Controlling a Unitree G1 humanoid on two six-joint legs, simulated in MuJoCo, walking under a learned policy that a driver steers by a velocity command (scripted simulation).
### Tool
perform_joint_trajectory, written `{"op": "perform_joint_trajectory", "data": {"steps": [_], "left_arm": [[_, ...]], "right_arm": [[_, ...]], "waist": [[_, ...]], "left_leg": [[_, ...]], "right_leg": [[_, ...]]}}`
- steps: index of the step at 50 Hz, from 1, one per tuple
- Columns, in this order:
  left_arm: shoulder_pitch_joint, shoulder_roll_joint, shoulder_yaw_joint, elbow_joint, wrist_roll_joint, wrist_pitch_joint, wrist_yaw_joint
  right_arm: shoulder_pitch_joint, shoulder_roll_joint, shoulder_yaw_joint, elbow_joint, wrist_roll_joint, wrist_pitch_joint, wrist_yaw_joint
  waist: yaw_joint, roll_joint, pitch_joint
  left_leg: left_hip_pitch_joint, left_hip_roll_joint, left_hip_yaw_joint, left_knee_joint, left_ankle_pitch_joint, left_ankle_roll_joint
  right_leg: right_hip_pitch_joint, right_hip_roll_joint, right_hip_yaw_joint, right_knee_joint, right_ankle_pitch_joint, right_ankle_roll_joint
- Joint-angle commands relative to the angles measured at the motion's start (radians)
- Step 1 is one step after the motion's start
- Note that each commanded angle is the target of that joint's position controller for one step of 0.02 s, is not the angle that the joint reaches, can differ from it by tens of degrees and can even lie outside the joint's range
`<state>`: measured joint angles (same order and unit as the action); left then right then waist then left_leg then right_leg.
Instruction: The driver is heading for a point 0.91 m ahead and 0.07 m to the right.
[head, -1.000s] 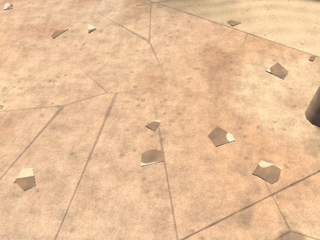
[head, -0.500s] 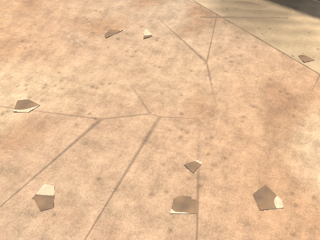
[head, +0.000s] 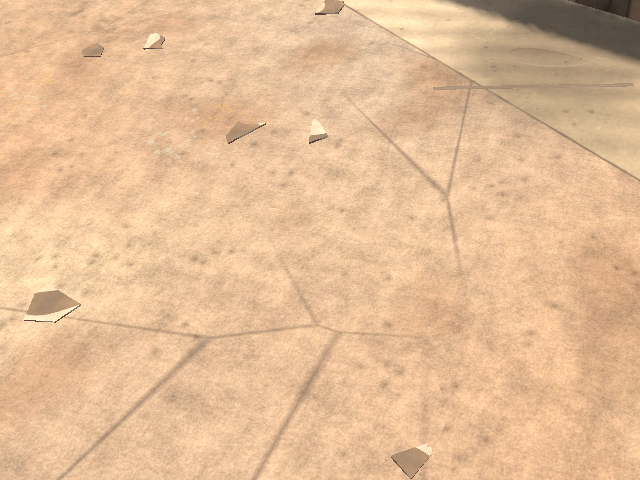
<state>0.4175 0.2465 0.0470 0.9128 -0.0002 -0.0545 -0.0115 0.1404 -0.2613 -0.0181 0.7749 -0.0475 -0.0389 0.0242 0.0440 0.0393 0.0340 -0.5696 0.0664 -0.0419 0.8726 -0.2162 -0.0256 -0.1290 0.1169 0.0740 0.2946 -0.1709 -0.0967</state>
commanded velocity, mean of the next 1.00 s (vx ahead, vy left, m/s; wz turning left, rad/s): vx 0.13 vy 0.00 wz -0.18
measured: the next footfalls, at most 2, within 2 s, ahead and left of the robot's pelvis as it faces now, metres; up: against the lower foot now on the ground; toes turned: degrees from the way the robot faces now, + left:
left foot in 0.20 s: +0.27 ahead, +0.11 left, +0.00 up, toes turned -9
right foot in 0.64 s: +0.16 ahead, -0.09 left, +0.00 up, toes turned -18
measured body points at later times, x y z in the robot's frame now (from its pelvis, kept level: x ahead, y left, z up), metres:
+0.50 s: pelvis +0.15 +0.04 -0.01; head +0.18 +0.05 +0.44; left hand +0.33 +0.28 -0.13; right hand +0.18 -0.25 -0.12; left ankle +0.23 +0.12 -0.75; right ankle +0.12 -0.08 -0.68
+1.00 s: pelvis +0.13 +0.03 -0.01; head +0.15 +0.03 +0.44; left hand +0.30 +0.26 -0.13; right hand +0.15 -0.25 -0.14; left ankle +0.11 +0.13 -0.73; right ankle +0.13 -0.08 -0.75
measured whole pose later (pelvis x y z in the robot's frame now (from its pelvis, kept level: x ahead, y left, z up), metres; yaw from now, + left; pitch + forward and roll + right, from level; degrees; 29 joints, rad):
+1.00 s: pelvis +0.13 +0.03 -0.01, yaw -9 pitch -1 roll -1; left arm 0.13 0.25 0.04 0.81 0.02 0.03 0.04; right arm 0.27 -0.26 -0.06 0.82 0.00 0.06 0.01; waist -0.02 0.00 0.06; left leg -0.27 0.00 0.05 0.72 -0.46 0.01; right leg -0.25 -0.04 -0.15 0.51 -0.25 -0.03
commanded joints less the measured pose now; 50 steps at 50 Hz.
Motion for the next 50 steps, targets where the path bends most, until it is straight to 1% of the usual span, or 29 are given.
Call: {"op": "perform_joint_trajectory", "data": {"steps": [1, 4, 6, 8, 9, 10, 11, 12, 13, 14, 15, 17, 19, 23, 25, 28, 29, 30, 31, 32, 33, 34, 35, 37, 39, 40, 43, 47, 50], "left_arm": [[0.021, 0.159, 0.042, -0.05, -0.001, -0.011, 0.004], [0.058, 0.166, 0.047, -0.04, 0.005, -0.001, 0.01], [0.059, 0.166, 0.05, -0.046, 0.01, 0.011, 0.016], [0.012, 0.174, 0.056, -0.067, 0.011, 0.018, 0.025], [-0.024, 0.181, 0.059, -0.079, 0.001, 0.016, 0.025], [-0.035, 0.154, 0.054, -0.104, -0.013, 0.007, 0.02], [0.043, 0.068, 0.036, -0.134, -0.018, 0.004, 0.025], [0.158, 0.118, 0.048, -0.131, -0.024, 0.026, 0.041], [0.144, 0.154, 0.055, -0.088, 0.008, 0.051, 0.045], [0.061, 0.149, 0.057, -0.094, 0.021, 0.062, 0.032], [0.023, 0.129, 0.057, -0.105, 0.021, 0.073, 0.022], [0.002, 0.112, 0.054, -0.115, 0.027, 0.098, 0.004], [-0.015, 0.11, 0.054, -0.131, 0.018, 0.108, -0.003], [-0.097, 0.089, 0.039, -0.167, 0.024, 0.125, -0.013], [-0.133, 0.075, 0.025, -0.181, 0.022, 0.129, -0.019], [-0.169, 0.084, 0.015, -0.194, 0.018, 0.125, -0.014], [-0.167, 0.078, 0.009, -0.191, 0.019, 0.121, -0.01], [-0.138, 0.063, 0.002, -0.177, 0.023, 0.114, -0.005], [-0.118, 0.062, -0.005, -0.164, 0.028, 0.103, 0.001], [-0.116, 0.103, -0.007, -0.164, 0.045, 0.088, 0.011], [-0.207, 0.178, 0.0, -0.19, 0.036, 0.082, 0.022], [-0.248, 0.143, -0.001, -0.185, 0.04, 0.074, 0.03], [-0.298, 0.127, -0.008, -0.186, 0.041, 0.068, 0.035], [-0.298, 0.139, -0.005, -0.177, 0.028, 0.063, 0.05], [-0.259, 0.133, -0.001, -0.169, 0.012, 0.064, 0.058], [-0.244, 0.128, 0.001, -0.163, 0.009, 0.067, 0.06], [-0.245, 0.116, 0.007, -0.153, 0.018, 0.075, 0.064], [-0.252, 0.14, 0.025, -0.142, 0.026, 0.079, 0.054], [-0.28, 0.165, 0.038, -0.14, 0.023, 0.085, 0.048]], "right_arm": [[-0.098, -0.06, -0.005, -0.089, 0.007, -0.008, 0.001], [-0.15, -0.055, 0.001, -0.109, 0.021, -0.017, -0.008], [-0.141, -0.063, 0.001, -0.112, 0.026, -0.025, -0.018], [-0.055, -0.094, -0.009, -0.087, 0.027, -0.036, -0.028], [0.019, -0.109, -0.015, -0.067, 0.023, -0.046, -0.037], [0.12, -0.164, -0.029, -0.052, 0.008, -0.061, -0.049], [0.197, -0.232, -0.038, -0.06, 0.001, -0.056, -0.059], [0.19, -0.25, -0.057, -0.064, 0.031, -0.026, -0.054], [0.126, -0.155, -0.039, -0.088, 0.04, -0.012, -0.049], [0.068, -0.087, -0.019, -0.099, 0.04, -0.009, -0.051], [0.029, -0.07, -0.012, -0.102, 0.031, -0.004, -0.054], [0.02, -0.091, -0.019, -0.092, 0.026, -0.002, -0.061], [0.038, -0.099, -0.025, -0.083, 0.023, -0.007, -0.059], [0.055, -0.109, -0.033, -0.065, 0.018, 0.0, -0.056], [0.049, -0.118, -0.037, -0.059, 0.017, 0.008, -0.049], [0.077, -0.148, -0.048, -0.04, 0.016, 0.025, -0.038], [0.085, -0.15, -0.048, -0.032, 0.02, 0.032, -0.034], [0.073, -0.143, -0.043, -0.027, 0.027, 0.039, -0.031], [0.091, -0.118, -0.034, -0.014, 0.029, 0.043, -0.026], [0.145, -0.042, -0.014, -0.01, 0.025, 0.041, -0.013], [0.2, 0.024, 0.005, -0.018, 0.04, 0.044, -0.014], [0.143, -0.061, -0.014, 0.005, 0.043, 0.062, -0.02], [0.129, -0.084, -0.028, 0.0, 0.052, 0.069, -0.016], [0.145, -0.117, -0.051, 0.018, 0.04, 0.072, -0.018], [0.189, -0.101, -0.058, 0.037, 0.032, 0.072, -0.024], [0.19, -0.088, -0.059, 0.035, 0.033, 0.074, -0.027], [0.156, -0.06, -0.056, 0.018, 0.036, 0.087, -0.026], [0.136, -0.054, -0.055, -0.007, 0.044, 0.096, -0.014], [0.171, -0.05, -0.055, -0.011, 0.046, 0.089, -0.007]], "waist": [[0.001, -0.114, 0.015], [0.017, -0.113, -0.002], [0.014, -0.129, -0.033], [-0.028, -0.142, -0.054], [-0.075, -0.121, -0.073], [-0.112, -0.051, -0.156], [-0.087, 0.134, -0.286], [-0.055, 0.255, -0.41], [-0.03, 0.082, -0.298], [-0.033, 0.031, -0.182], [-0.018, 0.042, -0.128], [-0.008, 0.107, -0.091], [-0.002, 0.091, -0.12], [-0.014, 0.101, -0.114], [-0.022, 0.118, -0.109], [-0.045, 0.137, -0.109], [-0.043, 0.127, -0.107], [-0.019, 0.101, -0.1], [-0.004, 0.057, -0.083], [-0.03, -0.108, -0.09], [-0.083, -0.288, -0.047], [-0.042, -0.219, -0.013], [-0.068, -0.218, 0.011], [-0.067, -0.225, 0.013], [-0.058, -0.166, -0.036], [-0.054, -0.145, -0.05], [-0.039, -0.161, -0.047], [-0.025, -0.194, -0.071], [-0.058, -0.185, -0.09]], "left_leg": [[-0.015, -0.018, 0.038, -0.133, 0.118, -0.026], [0.041, -0.068, 0.051, -0.215, 0.156, -0.021], [0.109, -0.1, 0.04, -0.26, 0.14, -0.006], [0.233, -0.116, 0.012, -0.36, 0.132, 0.018], [0.348, -0.107, 0.01, -0.462, 0.215, 0.035], [0.546, 0.029, -0.088, -0.474, 0.348, 0.075], [0.763, 0.326, -0.296, -0.379, 0.799, 0.131], [0.789, 0.451, -0.518, -0.4, 0.838, 0.271], [0.663, 0.387, -0.45, -0.44, 0.682, 0.266], [0.553, 0.31, -0.32, -0.478, 0.59, 0.236], [0.477, 0.257, -0.227, -0.517, 0.557, 0.214], [0.386, 0.204, -0.105, -0.551, 0.578, 0.216], [0.379, 0.207, -0.06, -0.552, 0.611, 0.235], [0.348, 0.213, -0.017, -0.581, 0.422, 0.248], [0.312, 0.201, 0.007, -0.587, 0.307, 0.239], [0.31, 0.208, -0.005, -0.563, 0.228, 0.238], [0.298, 0.203, -0.015, -0.545, 0.211, 0.232], [0.258, 0.187, -0.009, -0.515, 0.194, 0.207], [0.191, 0.164, -0.005, -0.494, 0.133, 0.153], [0.133, 0.084, 0.055, -0.388, -0.015, 0.075], [0.152, -0.036, 0.12, -0.38, -0.229, 0.024], [0.279, -0.01, 0.044, -0.27, -0.241, 0.025], [0.27, -0.043, 0.042, -0.232, -0.205, 0.033], [0.195, -0.072, 0.042, -0.099, -0.198, 0.04], [0.148, -0.085, 0.04, 0.036, -0.259, 0.029], [0.129, -0.079, 0.038, 0.072, -0.278, 0.021], [0.118, -0.062, 0.054, 0.025, -0.282, 0.007], [0.2, -0.069, 0.093, -0.1, -0.274, 0.021], [0.31, -0.083, 0.125, -0.267, -0.18, 0.053]], "right_leg": [[-0.027, -0.227, 0.228, -0.12, 0.183, -0.134], [0.005, -0.213, 0.202, -0.003, 0.514, -0.099], [0.019, -0.204, 0.216, 0.081, 0.61, -0.063], [0.011, -0.187, 0.262, 0.167, 0.587, -0.023], [-0.017, -0.15, 0.255, 0.26, 0.565, 0.003], [-0.111, -0.1, 0.224, 0.439, 0.398, 0.034], [-0.264, -0.013, 0.099, 0.683, -0.294, 0.05], [-0.354, 0.03, 0.011, 0.866, -0.539, 0.049], [-0.384, -0.041, 0.022, 0.937, -0.458, 0.059], [-0.391, -0.06, 0.009, 0.928, -0.388, 0.073], [-0.383, -0.082, 0.0, 0.91, -0.343, 0.094], [-0.345, -0.091, -0.03, 0.91, -0.282, 0.121], [-0.331, -0.086, -0.035, 0.898, -0.259, 0.127], [-0.316, -0.104, -0.047, 0.742, -0.218, 0.119], [-0.248, -0.107, -0.064, 0.61, -0.206, 0.107], [-0.169, -0.09, -0.102, 0.46, -0.236, 0.09], [-0.123, -0.085, -0.105, 0.378, -0.217, 0.08], [-0.032, -0.081, -0.113, 0.236, -0.137, 0.066], [0.073, -0.097, -0.081, 0.066, -0.037, 0.053], [0.141, -0.282, 0.137, -0.089, -0.069, 0.033], [-0.024, -0.475, 0.289, -0.12, 0.036, -0.047], [-0.166, -0.434, 0.209, -0.101, -0.042, -0.083], [-0.174, -0.389, 0.156, -0.097, -0.041, -0.074], [-0.09, -0.351, 0.068, -0.048, 0.173, -0.068], [0.007, -0.372, 0.028, 0.021, 0.434, -0.104], [0.038, -0.387, 0.019, 0.038, 0.479, -0.119], [0.063, -0.392, -0.004, 0.054, 0.412, -0.125], [0.046, -0.411, -0.014, 0.084, 0.385, -0.126], [0.0, -0.412, -0.044, 0.146, 0.338, -0.086]]}}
